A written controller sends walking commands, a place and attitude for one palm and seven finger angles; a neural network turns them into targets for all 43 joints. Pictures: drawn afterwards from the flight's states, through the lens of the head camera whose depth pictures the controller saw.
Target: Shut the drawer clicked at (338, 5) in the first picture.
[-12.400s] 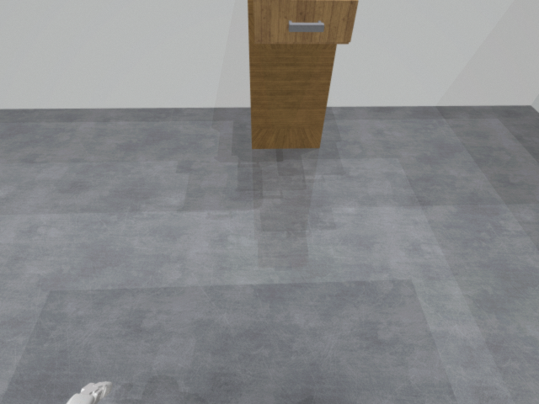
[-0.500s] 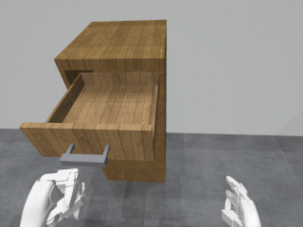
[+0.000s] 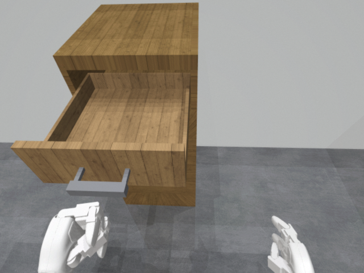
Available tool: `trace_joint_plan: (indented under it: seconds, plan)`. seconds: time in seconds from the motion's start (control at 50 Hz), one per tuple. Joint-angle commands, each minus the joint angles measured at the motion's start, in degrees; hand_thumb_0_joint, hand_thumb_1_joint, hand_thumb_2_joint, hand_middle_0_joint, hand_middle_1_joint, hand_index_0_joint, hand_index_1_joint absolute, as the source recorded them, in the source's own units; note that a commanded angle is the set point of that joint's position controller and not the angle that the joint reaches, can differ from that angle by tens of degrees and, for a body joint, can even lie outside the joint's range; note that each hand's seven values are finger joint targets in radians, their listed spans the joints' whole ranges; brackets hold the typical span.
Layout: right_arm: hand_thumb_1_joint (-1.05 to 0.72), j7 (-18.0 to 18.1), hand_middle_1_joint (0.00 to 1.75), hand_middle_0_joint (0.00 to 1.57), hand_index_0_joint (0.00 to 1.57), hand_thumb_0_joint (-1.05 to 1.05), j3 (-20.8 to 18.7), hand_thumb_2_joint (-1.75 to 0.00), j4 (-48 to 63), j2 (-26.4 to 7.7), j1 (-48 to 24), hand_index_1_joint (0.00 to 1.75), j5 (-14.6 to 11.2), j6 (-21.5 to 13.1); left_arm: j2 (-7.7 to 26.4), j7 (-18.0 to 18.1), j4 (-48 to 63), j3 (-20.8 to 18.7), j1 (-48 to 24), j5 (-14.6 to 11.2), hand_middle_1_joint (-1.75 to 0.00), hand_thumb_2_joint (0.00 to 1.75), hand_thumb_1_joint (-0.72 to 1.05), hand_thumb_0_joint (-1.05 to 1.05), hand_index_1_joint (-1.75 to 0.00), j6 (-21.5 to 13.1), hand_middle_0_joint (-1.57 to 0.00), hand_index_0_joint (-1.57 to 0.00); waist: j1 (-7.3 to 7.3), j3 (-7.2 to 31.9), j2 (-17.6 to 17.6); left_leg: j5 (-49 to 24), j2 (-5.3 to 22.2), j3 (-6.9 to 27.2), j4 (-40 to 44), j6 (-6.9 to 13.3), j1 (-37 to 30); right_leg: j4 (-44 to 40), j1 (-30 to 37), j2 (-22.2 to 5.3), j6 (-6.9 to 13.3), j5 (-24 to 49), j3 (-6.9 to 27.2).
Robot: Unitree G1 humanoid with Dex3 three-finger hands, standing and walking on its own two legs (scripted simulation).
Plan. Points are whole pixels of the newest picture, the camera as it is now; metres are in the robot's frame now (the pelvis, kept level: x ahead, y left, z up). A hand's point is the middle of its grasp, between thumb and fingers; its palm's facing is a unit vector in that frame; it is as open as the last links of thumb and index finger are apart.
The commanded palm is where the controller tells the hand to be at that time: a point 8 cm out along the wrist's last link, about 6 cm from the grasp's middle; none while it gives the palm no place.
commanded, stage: bring the fist close to the handle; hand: left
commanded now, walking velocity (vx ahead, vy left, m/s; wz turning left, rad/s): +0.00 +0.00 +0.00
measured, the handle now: (101, 180) +0.29 +0.21 +0.07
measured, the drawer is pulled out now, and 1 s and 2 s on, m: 0.30 0.30 0.19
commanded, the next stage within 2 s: push the drawer shut in 0.74 s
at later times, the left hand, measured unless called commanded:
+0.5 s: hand (113, 224) +0.20 +0.15 +0.07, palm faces +0.04 -1.00 -0.03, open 3.3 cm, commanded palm +0.16 +0.21 +0.07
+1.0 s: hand (122, 219) +0.21 +0.14 +0.06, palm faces +0.03 -1.00 -0.05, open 3.3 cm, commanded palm +0.18 +0.20 +0.07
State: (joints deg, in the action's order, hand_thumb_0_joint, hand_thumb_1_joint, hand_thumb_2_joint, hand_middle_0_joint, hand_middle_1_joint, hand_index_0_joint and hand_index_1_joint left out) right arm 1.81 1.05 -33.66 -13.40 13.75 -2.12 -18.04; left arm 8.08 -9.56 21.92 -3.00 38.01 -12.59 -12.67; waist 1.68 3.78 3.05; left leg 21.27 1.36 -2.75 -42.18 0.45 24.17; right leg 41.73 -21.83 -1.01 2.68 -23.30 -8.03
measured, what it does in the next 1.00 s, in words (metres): stands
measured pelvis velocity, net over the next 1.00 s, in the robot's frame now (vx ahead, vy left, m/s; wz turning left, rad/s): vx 0.00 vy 0.00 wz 0.00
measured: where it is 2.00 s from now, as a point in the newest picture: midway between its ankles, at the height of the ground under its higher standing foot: outside the picture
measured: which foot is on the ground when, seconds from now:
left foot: down 0.00-1.00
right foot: down 0.00-1.00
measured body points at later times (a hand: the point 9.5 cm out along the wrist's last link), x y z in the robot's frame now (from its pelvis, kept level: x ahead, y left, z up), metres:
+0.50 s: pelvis -0.01 +0.01 -0.02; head +0.02 +0.00 +0.43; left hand +0.19 +0.21 +0.07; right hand +0.16 -0.22 -0.10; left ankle +0.01 +0.11 -0.71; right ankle -0.01 -0.08 -0.71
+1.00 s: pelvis +0.00 +0.00 -0.02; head +0.03 -0.02 +0.43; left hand +0.20 +0.19 +0.07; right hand +0.17 -0.23 -0.10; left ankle +0.01 +0.11 -0.71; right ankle -0.01 -0.08 -0.71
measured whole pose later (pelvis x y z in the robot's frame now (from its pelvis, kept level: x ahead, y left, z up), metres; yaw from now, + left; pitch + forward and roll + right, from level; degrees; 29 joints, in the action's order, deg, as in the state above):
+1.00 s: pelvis +0.00 +0.00 -0.02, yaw +0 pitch +8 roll +0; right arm 0.9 1.8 -29.4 -14.0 14.2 -1.5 -9.5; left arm 8.2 -4.3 13.4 -0.6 28.3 -10.1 -16.1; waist -0.2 5.2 3.0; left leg 24.6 1.8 -2.6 -50.5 0.4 34.1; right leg 49.9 -31.7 -1.1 2.9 -26.6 -7.9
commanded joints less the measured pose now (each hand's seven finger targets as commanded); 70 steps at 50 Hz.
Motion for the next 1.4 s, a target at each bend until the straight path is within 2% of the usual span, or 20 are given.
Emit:
trace_joint_plan:
  seconds: [0.0, 0.02, 0.04, 0.14, 0.28, 0.42, 0.48, 0.52, 0.6, 0.68, 0.74, 0.82, 0.88, 0.9, 0.98, 1.04, 1.14, 1.28, 1.3, 1.38]
  plan:
    - [-0.9, 0.3, 0.3, 0.2, 0.2, 0.0, -2.4, -0.9, 9.9, -5.6, -5.9, 0.3, 0.2, -2.2, 4.0, 1.7, 9.3, -2.0, -3.4, 0.3, -1.6, 0.9, 0.9, 0.0, -1.6, -5.1, -1.4, -1.4, -0.89, 1.9, -3.6, -9.3, -1.6, 3.1, 3.9, 1.3, -1.0, -6.3, -2.8, 0.3, -2.1, 11.2, 4.6]
    - [-0.9, 0.4, 0.3, 0.2, 0.2, 0.0, -2.5, -0.9, 10.2, -5.8, -5.7, 0.3, 0.1, -2.0, 4.5, 1.9, 8.3, -2.4, -4.6, 0.1, -1.6, 0.9, 0.9, 0.0, -1.6, -5.2, -1.4, -1.4, -1.18, 1.9, -5.2, -8.1, -1.6, 3.3, 3.5, 1.3, -0.2, -6.3, -3.5, 0.4, -2.2, 9.6, 4.8]
    - [-0.9, 0.5, 0.3, 0.2, 0.2, 0.0, -2.4, -0.9, 10.4, -6.0, -5.8, 0.3, 0.1, -1.9, 4.1, 1.9, 8.5, -1.7, -6.0, 0.2, -1.6, 0.9, 0.9, 0.0, -1.6, -5.8, -1.4, -1.4, -1.41, 2.1, -3.4, -7.3, -1.6, 3.3, 3.3, 1.2, -0.2, -6.0, -4.1, 0.3, -2.1, 8.4, 5.0]
    - [-0.9, 0.3, 0.3, 0.2, 0.2, 0.0, -2.4, -0.9, 11.1, -6.1, -4.7, 0.3, 0.3, -1.5, 3.7, 3.0, 8.2, -0.6, -7.8, 0.8, -1.6, 0.9, 0.9, 0.0, -1.6, -7.3, -1.4, -1.4, -1.29, 7.2, -2.6, -7.8, -1.4, 3.8, 2.2, 1.1, -0.2, -3.4, -4.3, 0.5, -1.8, 8.6, 4.3]
    - [-0.9, 0.1, 0.3, 0.2, 0.2, 0.0, -2.6, -0.9, 10.9, -6.5, -4.9, 0.3, 0.6, 1.0, 4.6, 5.0, 1.3, -1.9, -10.0, 2.0, -1.6, 0.9, 0.9, 0.0, -1.6, -7.1, -1.4, -1.4, -1.74, 5.3, -5.1, -6.6, -1.2, 3.8, 0.6, 0.9, 4.1, -2.1, -6.5, 0.6, -1.8, 7.7, 4.7]
    - [-0.9, -0.5, 0.3, 0.2, 0.2, 0.0, -2.6, -0.9, 12.6, -6.0, -3.5, 0.3, 0.7, 1.8, 5.0, 6.1, 7.8, -1.3, -10.0, 1.7, -1.6, 0.9, 0.9, 0.0, -1.6, -9.0, -1.4, -1.4, -1.06, 12.2, -0.2, -11.5, -0.9, 3.7, -0.2, 0.8, 1.4, 0.5, -4.5, 0.7, -1.3, 12.7, 4.2]
    - [-0.9, -0.6, 0.3, 0.2, 0.2, 0.0, -2.7, -0.9, 12.1, -6.1, -3.6, 0.3, 0.6, 2.4, 4.6, 6.5, 5.6, -1.2, -8.5, 1.8, -1.6, 0.9, 0.9, 0.0, -1.6, -8.8, -1.4, -1.4, -1.76, 9.2, -2.7, -11.3, -0.7, 3.7, -0.6, 0.8, 3.0, 0.0, -5.4, 0.9, -1.5, 12.8, 4.1]
    - [-0.9, -0.8, 0.3, 0.2, 0.2, 0.0, -2.5, -0.9, 12.8, -6.3, -3.6, 0.3, 0.6, 2.8, 2.6, 6.2, 4.8, 1.7, -9.7, 1.9, -1.6, 0.9, 0.9, 0.0, -1.6, -8.2, -1.4, -1.4, -2.73, 6.4, -3.9, -8.3, -0.8, 3.9, -0.5, 0.8, 4.3, -0.1, -7.5, 1.0, -1.8, 10.3, 4.0]
    - [-0.9, -0.6, 0.3, 0.2, 0.2, 0.0, -2.7, -0.9, 13.4, -6.6, -3.8, 0.3, 0.4, 4.0, 2.9, 5.9, 2.8, 0.8, -6.2, 2.1, -1.6, 0.9, 0.9, 0.0, -1.6, -6.7, -1.4, -1.4, -1.9, 6.6, -5.9, -7.2, -1.1, 3.5, -0.5, 1.0, 5.3, -0.8, -6.5, 0.8, -1.9, 9.3, 4.7]
    - [-0.9, -0.2, 0.3, 0.2, 0.2, 0.0, -2.6, -0.9, 13.9, -6.5, -3.8, 0.3, 0.5, 4.2, 5.7, 6.6, 7.7, -0.7, -10.9, 2.6, -1.6, 0.9, 0.9, 0.0, -1.6, -7.8, -1.4, -1.4, -2.19, 8.3, -2.3, -7.4, -1.1, 3.6, -0.9, 1.1, 4.0, -0.4, -6.7, 0.7, -1.7, 8.9, 5.1]
    - [-0.9, -0.4, 0.3, 0.2, 0.2, 0.0, -2.4, -0.9, 13.8, -6.0, -3.0, 0.3, 0.6, 3.9, 4.8, 7.2, 9.0, -0.3, -10.8, 2.2, -1.6, 0.9, 0.9, 0.0, -1.6, -9.3, -1.4, -1.4, -2.21, 10.4, -0.9, -9.7, -1.0, 3.6, -1.5, 1.0, 2.8, 0.5, -6.4, 0.9, -1.6, 11.5, 4.8]
    - [-0.9, -0.7, 0.3, 0.2, 0.2, 0.0, -2.4, -0.9, 13.5, -6.3, -3.0, 0.3, 0.5, 4.3, 3.2, 6.5, 5.4, 0.9, -9.0, 2.0, -1.6, 0.9, 0.9, 0.0, -1.6, -9.0, -1.4, -1.4, -2.73, 8.4, -3.4, -9.1, -1.1, 3.5, -2.0, 1.0, 4.4, 0.2, -6.7, 1.0, -1.8, 12.1, 5.0]
    - [-0.9, -0.5, 0.3, 0.2, 0.2, 0.0, -2.6, -0.9, 13.1, -6.7, -3.2, 0.3, 0.5, 4.9, 4.6, 5.9, 2.4, -0.6, -9.8, 2.1, -1.6, 0.9, 0.9, 0.0, -1.6, -7.6, -1.4, -1.4, -2.8, 7.3, -5.7, -8.3, -1.3, 3.4, -2.1, 1.1, 5.7, -0.9, -6.3, 0.6, -2.1, 11.8, 5.8]
    - [-0.9, -0.5, 0.3, 0.2, 0.2, 0.0, -2.4, -0.9, 13.4, -6.7, -3.3, 0.3, 0.5, 5.1, 4.0, 5.5, 2.5, 0.3, -10.1, 2.2, -1.6, 0.9, 0.9, 0.0, -1.6, -7.1, -1.4, -1.4, -2.74, 7.3, -4.3, -8.2, -1.4, 3.2, -2.0, 1.1, 5.5, -0.9, -6.4, 0.5, -2.1, 11.8, 6.1]
    - [-0.9, 0.0, 0.3, 0.2, 0.2, 0.0, -2.4, -0.9, 13.0, -6.8, -3.4, 0.3, 0.5, 5.4, 7.4, 6.0, 3.6, -3.3, -15.4, 1.8, -1.6, 0.9, 0.9, 0.0, -1.6, -7.2, -1.4, -1.4, -2.57, 9.3, -4.4, -8.7, -1.5, 3.1, -2.2, 1.2, 4.9, -1.5, -4.8, 0.2, -2.2, 12.2, 7.0]
    - [-0.9, -0.1, 0.3, 0.2, 0.2, 0.0, -2.3, -0.9, 12.9, -6.2, -3.1, 0.3, 0.5, 5.2, 6.9, 6.4, 3.5, -4.3, -15.3, 0.9, -1.6, 0.9, 0.9, 0.0, -1.6, -8.1, -1.4, -1.4, -1.93, 11.6, -3.9, -11.1, -1.6, 2.7, -2.2, 1.0, 4.2, -1.0, -2.5, 0.0, -2.3, 16.4, 7.2]
    - [-0.9, 0.3, 0.3, 0.2, 0.2, 0.0, -2.0, -0.9, 10.6, -6.7, -3.7, 0.3, 0.3, 5.2, 7.8, 5.7, -1.4, -5.4, -24.2, -0.2, -1.6, 0.9, 0.9, 0.0, -1.6, -9.2, -1.4, -1.4, -3.94, 8.0, -4.5, -8.2, -1.7, 2.8, -2.8, 0.9, 6.1, -2.7, -4.6, -0.3, -2.8, 13.1, 8.7]
    - [-0.9, 0.9, 0.3, 0.2, 0.2, 0.0, -2.1, -0.9, 8.1, -7.3, -4.9, 0.3, 0.0, 4.7, 9.3, 4.1, -6.6, -6.5, -34.0, -1.2, -1.6, 0.9, 0.9, 0.0, -1.6, -9.3, -1.4, -1.4, -4.41, 10.1, -3.4, -7.6, -1.7, 3.1, -2.0, 1.1, 4.3, -4.6, -3.7, -0.8, -2.8, 10.7, 9.7]
    - [-0.9, 0.9, 0.3, 0.2, 0.2, 0.0, -2.2, -0.9, 8.0, -7.2, -4.9, 0.3, -0.1, 4.6, 9.5, 3.9, -7.3, -7.0, -34.0, -1.3, -1.6, 0.9, 0.9, 0.0, -1.6, -9.3, -1.4, -1.4, -3.79, 11.0, -2.2, -7.8, -1.8, 2.9, -1.6, 1.0, 3.9, -4.7, -2.9, -0.9, -2.7, 10.9, 9.9]
    - [-0.9, 1.2, 0.3, 0.2, 0.2, 0.0, -2.1, -0.9, 7.1, -7.6, -5.4, 0.3, -0.2, 4.7, 10.8, 3.6, -11.3, -8.1, -38.7, -1.8, -1.6, 0.9, 0.9, 0.0, -1.6, -8.5, -1.4, -1.4, -4.08, 10.8, -5.1, -7.2, -1.7, 3.0, -0.7, 1.1, 4.1, -5.8, -2.0, -1.1, -3.0, 10.1, 10.1]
